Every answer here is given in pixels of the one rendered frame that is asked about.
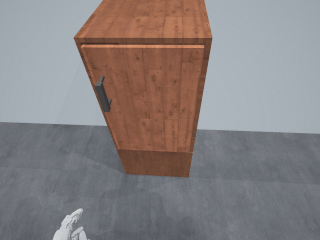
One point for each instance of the handle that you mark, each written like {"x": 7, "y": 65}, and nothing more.
{"x": 105, "y": 102}

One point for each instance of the cupboard door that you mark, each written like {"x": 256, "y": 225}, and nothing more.
{"x": 153, "y": 91}

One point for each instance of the robot left hand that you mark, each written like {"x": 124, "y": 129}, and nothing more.
{"x": 68, "y": 224}

